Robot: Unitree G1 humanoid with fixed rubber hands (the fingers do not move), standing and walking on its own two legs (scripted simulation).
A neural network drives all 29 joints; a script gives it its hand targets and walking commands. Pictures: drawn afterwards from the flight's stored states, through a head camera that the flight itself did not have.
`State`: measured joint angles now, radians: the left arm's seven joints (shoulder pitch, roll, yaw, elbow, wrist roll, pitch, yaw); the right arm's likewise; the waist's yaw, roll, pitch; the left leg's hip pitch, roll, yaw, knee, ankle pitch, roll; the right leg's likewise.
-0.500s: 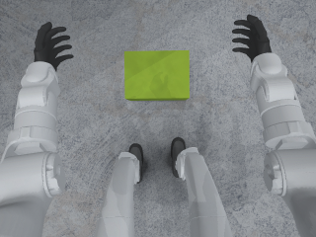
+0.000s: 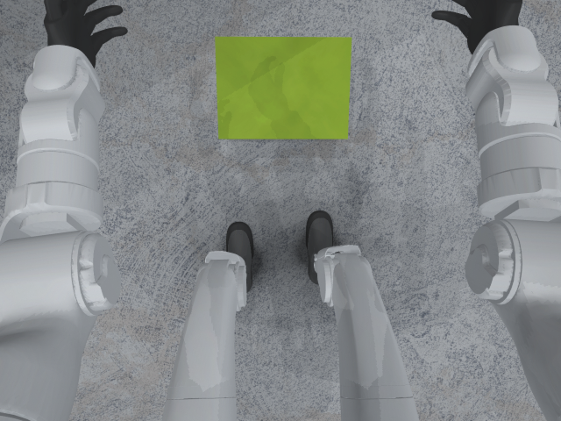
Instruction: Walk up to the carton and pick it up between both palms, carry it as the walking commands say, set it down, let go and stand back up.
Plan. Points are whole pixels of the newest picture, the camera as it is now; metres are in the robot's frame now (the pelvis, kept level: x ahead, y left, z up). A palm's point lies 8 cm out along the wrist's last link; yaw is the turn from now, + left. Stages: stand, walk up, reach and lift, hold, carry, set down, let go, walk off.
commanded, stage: reach and lift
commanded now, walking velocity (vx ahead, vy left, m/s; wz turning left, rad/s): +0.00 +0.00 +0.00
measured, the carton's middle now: (282, 93) +0.51 +0.00 -0.59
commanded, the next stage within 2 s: none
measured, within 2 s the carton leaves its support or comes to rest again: neither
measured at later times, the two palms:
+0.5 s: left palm (143, 87) +0.49 +0.22 -0.33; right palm (420, 80) +0.50 -0.23 -0.35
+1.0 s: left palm (174, 91) +0.50 +0.21 -0.47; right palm (385, 85) +0.51 -0.21 -0.47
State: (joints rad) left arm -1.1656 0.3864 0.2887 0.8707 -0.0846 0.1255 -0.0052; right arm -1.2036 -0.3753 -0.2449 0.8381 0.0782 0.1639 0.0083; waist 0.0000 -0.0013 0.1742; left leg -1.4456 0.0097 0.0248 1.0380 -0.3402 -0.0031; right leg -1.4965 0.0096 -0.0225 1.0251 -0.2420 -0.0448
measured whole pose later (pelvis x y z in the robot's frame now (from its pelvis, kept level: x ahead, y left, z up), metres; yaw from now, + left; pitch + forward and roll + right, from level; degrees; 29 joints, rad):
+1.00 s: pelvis -0.05 +0.00 -0.27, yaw +2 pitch +36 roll +2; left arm -1.60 0.44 0.18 1.12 -0.19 0.14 0.06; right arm -1.58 -0.48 -0.27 1.08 0.14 0.18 -0.05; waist 0.00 0.01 0.52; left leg -2.13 -0.01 0.03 2.12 -0.62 -0.01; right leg -2.19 -0.01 -0.02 2.09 -0.54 -0.04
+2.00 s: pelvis -0.05 -0.01 -0.31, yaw +4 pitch +35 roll +1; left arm -1.57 0.35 0.13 1.18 -0.20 0.10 0.07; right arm -1.57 -0.48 -0.26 1.17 0.14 0.12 -0.03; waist 0.00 0.01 0.52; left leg -2.24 -0.02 0.03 2.27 -0.65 -0.01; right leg -2.29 -0.04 -0.03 2.25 -0.57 -0.04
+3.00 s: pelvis -0.05 -0.01 -0.32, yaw +4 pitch +35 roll +1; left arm -1.56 0.35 0.09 1.11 -0.24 0.17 0.10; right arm -1.58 -0.47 -0.23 1.17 0.15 0.14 -0.03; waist 0.00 0.01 0.52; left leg -2.24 -0.02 0.03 2.28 -0.65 0.00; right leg -2.29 -0.04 -0.03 2.26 -0.58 -0.05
